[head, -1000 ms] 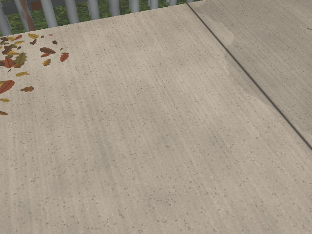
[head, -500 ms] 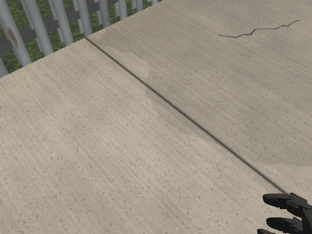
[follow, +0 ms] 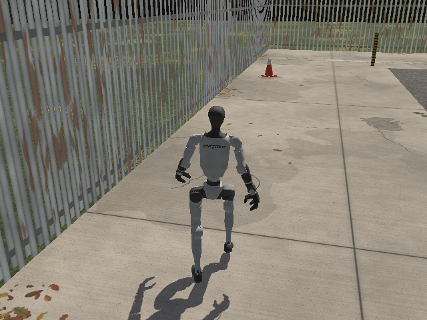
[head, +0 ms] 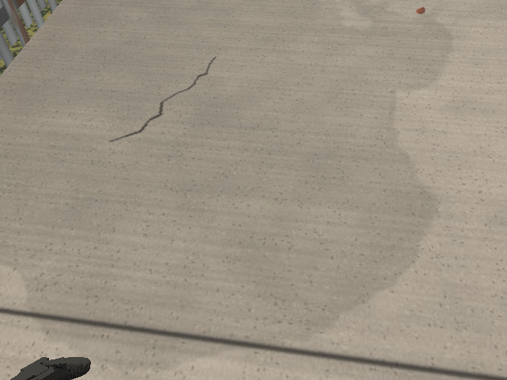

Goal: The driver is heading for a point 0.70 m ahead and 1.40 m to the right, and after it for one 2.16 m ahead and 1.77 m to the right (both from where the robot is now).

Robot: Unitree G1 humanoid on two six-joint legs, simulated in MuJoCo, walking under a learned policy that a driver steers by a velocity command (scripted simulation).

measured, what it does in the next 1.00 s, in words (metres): walks ahead, turning right: right foot, then left foot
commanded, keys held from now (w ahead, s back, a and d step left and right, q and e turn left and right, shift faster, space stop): w+e+shift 1.00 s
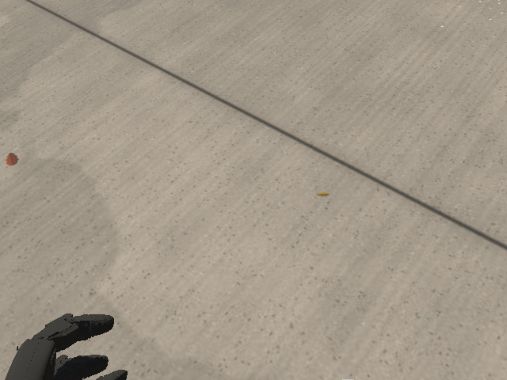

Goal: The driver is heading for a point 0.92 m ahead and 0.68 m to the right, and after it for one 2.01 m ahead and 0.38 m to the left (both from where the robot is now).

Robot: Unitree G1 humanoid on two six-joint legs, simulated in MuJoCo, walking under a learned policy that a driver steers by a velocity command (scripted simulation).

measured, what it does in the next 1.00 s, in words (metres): walks ahead, turning right: right foot, then left foot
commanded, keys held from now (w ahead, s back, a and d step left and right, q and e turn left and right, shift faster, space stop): w+e+shift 0.08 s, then w+shift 0.50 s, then w+e+shift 0.14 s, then w+q+shift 0.28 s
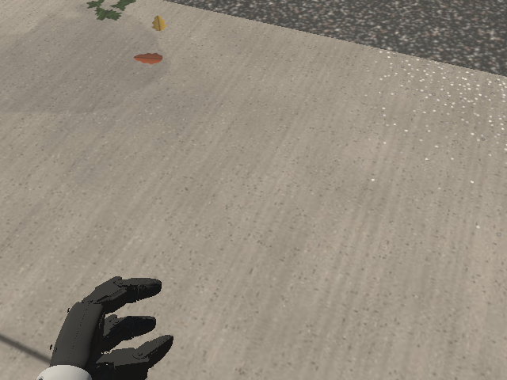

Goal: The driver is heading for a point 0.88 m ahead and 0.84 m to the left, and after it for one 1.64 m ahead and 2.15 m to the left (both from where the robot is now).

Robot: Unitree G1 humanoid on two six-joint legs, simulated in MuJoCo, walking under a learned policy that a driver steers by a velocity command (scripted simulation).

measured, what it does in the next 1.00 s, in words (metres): walks ahead, turning left: right foot, then left foot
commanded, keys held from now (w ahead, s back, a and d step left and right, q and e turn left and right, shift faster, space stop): w+q+shift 1.00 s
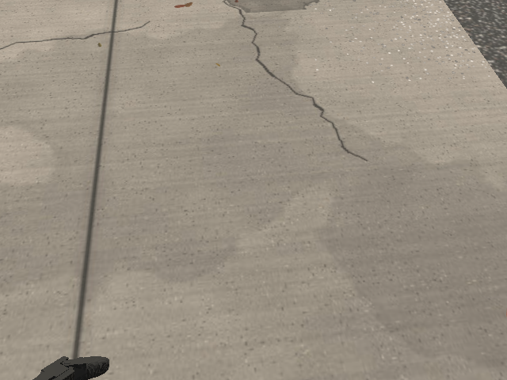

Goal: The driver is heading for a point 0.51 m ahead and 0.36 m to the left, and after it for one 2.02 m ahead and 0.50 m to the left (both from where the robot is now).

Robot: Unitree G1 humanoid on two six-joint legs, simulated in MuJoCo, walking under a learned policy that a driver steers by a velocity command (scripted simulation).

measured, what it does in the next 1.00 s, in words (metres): walks ahead, turning left: left foot, then right foot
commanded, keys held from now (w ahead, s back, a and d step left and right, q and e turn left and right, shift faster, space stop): w+q+shift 0.44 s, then w+shift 0.18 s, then shift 0.32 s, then e+shift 0.06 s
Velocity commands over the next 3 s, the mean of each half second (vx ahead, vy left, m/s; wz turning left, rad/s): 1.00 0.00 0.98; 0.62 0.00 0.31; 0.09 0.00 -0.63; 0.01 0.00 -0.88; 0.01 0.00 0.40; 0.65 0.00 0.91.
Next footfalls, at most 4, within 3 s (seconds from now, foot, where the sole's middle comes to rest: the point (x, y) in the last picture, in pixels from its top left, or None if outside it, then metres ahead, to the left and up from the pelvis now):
0.38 left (201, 377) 0.48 0.14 -0.75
0.80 right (183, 221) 0.96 0.22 -0.75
1.24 left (114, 254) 0.85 0.41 -0.75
1.70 right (205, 239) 0.89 0.15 -0.75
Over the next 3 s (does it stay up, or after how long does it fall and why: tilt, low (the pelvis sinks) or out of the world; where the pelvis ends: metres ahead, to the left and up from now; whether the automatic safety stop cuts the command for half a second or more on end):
stays up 1.04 0.38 -0.02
